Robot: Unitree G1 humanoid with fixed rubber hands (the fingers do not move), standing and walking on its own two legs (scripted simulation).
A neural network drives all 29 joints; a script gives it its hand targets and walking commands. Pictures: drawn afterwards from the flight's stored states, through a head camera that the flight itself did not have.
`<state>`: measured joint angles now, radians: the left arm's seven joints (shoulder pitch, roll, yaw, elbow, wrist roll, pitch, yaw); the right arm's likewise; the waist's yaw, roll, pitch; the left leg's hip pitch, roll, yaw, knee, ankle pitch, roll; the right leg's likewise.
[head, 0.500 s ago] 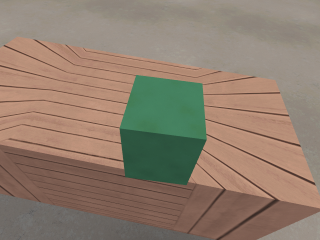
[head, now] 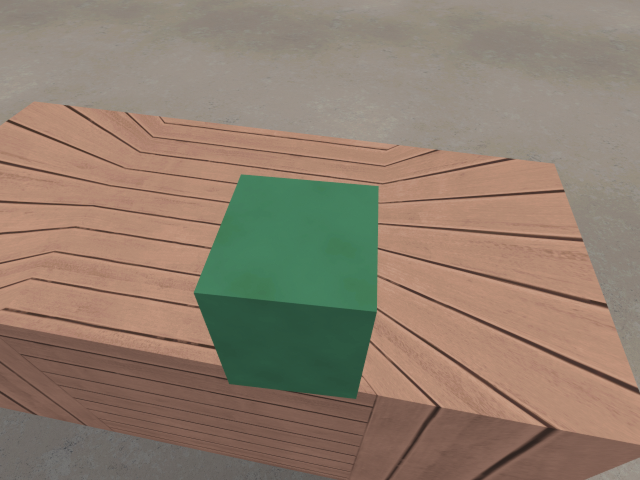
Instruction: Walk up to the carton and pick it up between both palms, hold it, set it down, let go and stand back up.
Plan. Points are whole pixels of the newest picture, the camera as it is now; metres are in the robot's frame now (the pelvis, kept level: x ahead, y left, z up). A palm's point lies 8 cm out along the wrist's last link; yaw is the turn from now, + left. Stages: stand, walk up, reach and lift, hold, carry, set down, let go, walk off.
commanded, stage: walk up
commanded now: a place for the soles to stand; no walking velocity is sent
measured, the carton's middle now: (300, 289) +0.38 +0.04 +0.00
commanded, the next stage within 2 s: none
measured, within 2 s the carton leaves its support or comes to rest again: neither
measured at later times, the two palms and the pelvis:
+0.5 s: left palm out of the picture -0.01 +0.26 -0.13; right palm out of the picture +0.01 -0.22 -0.14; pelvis -0.01 +0.02 +0.00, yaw -2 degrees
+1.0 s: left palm out of the picture +0.00 +0.32 -0.13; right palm out of the picture +0.04 -0.22 -0.14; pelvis -0.03 +0.06 +0.00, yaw -3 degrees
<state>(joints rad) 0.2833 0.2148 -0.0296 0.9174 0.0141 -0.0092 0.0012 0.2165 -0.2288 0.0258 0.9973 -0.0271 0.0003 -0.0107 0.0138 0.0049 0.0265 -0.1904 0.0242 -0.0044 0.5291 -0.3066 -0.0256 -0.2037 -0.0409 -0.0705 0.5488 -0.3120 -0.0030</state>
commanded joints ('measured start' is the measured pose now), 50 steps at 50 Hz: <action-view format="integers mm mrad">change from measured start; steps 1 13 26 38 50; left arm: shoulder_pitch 70 67 109 117 9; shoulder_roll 150 155 132 128 245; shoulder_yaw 36 20 8 1 97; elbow -33 16 60 74 -59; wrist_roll -2 3 7 7 35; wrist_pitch -13 -12 -20 -19 -25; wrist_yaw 7 9 18 25 101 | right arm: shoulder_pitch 25 8 41 63 -63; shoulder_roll -122 -141 -141 -143 -121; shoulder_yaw -22 -20 -19 -14 -61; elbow -29 -2 41 57 -116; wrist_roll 9 19 15 16 -20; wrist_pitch -14 -11 -9 -8 80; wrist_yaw -4 -3 -4 -8 29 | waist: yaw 7 2 -5 3 -12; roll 8 18 -1 -27 -212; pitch -14 23 49 35 -44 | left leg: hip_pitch -2 4 -7 14 -224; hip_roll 64 73 71 76 98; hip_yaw -44 -59 -25 5 -55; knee -64 -143 -164 -154 397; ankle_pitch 252 121 83 147 -134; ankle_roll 60 77 77 75 -44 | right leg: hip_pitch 5 -19 -26 -23 29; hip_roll -107 -70 -68 -65 -268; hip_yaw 106 94 123 137 259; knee -117 -129 -133 -104 -139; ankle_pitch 271 138 139 237 578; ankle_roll -74 -43 -30 -38 -192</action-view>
